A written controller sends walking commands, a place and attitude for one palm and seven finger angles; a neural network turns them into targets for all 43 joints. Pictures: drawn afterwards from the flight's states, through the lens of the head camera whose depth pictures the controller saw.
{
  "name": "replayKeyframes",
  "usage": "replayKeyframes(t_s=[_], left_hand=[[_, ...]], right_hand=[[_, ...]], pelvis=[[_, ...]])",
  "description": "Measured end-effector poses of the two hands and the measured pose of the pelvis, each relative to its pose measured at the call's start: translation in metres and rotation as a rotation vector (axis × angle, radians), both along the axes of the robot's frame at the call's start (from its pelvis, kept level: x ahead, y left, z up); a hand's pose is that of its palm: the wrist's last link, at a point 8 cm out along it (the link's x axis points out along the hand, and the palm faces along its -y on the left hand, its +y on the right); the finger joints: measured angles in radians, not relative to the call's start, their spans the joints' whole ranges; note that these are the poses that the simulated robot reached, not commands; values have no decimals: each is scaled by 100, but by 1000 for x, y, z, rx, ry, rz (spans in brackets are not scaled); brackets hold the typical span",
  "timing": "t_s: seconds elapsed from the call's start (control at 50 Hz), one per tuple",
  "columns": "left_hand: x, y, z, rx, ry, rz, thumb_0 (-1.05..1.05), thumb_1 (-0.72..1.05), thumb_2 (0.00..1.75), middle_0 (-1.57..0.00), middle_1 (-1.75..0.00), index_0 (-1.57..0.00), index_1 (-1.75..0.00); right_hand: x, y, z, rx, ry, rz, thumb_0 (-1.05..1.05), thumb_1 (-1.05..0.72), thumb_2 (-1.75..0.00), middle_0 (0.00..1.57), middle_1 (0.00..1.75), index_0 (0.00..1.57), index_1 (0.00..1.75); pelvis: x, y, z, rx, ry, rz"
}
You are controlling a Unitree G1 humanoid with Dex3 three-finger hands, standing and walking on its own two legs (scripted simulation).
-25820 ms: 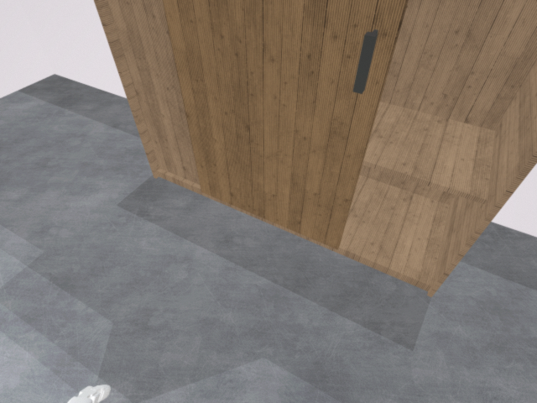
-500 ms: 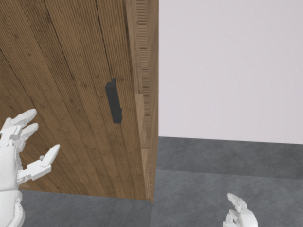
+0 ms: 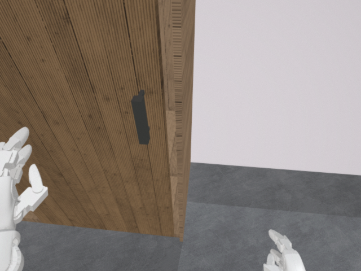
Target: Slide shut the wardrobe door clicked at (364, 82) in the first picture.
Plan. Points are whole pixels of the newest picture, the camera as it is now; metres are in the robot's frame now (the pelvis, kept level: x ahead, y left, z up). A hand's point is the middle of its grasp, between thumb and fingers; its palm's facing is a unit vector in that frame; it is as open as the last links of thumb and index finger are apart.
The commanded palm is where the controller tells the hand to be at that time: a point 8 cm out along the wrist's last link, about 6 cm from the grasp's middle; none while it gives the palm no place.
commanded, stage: step back with the hand held close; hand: left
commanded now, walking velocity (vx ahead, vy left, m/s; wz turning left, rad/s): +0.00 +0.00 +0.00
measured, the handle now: (143, 117) +0.46 +0.17 +0.11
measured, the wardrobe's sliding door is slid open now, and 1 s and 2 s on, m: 0.03 0.03 0.03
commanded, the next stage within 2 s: stop stepping back and stand still in 1.56 s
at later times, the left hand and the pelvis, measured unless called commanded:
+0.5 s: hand (26, 198) +0.17 +0.30 +0.15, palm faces +0.40 -0.77 -0.50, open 7.4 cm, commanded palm +0.11 +0.33 +0.17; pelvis -0.03 +0.03 -0.01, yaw -1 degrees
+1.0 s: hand out of the picture +0.10 +0.32 +0.17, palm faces +0.53 -0.71 -0.46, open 7.4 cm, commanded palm +0.05 +0.34 +0.17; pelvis -0.08 +0.03 -0.02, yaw +1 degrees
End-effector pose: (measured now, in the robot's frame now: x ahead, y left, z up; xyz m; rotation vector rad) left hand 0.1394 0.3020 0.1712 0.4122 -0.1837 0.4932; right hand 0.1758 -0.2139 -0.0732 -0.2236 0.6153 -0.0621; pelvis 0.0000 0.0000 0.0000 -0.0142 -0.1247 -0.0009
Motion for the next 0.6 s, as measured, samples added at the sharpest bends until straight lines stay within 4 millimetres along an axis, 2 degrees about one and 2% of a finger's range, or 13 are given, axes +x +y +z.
replayKeyframes(t_s=[0.18, 0.36, 0.46, 0.6], left_hand=[[-1, 5, 4, 39, -9, -3, 1, 89, 89, -21, -30, -21, -30], [8, 10, -11, 86, 79, -84, 1, 89, 89, -21, -30, -21, -30], [-3, 23, -5, 146, 77, -98, 1, 89, 89, -22, -30, -21, -30], [-29, 42, 0, 185, 12, -40, 1, 89, 89, -22, -30, -21, -30]], right_hand=[[-11, -2, -2, -4, 22, -16, 1, -90, -90, 20, 30, 20, 30], [-32, -8, -2, -54, 74, -97, 1, -90, -90, 20, 30, 20, 30], [-43, -3, -3, -71, 88, -128, 1, -90, -90, 20, 30, 20, 30], [-52, 14, -6, -65, 59, -96, 1, -90, -90, 20, 30, 20, 30]], pelvis=[[-5, 2, -1, -8, 34, 1], [-17, 20, -4, -10, 119, -11], [-26, 30, -8, -4, 124, -15], [-43, 38, -15, 9, 112, -7]])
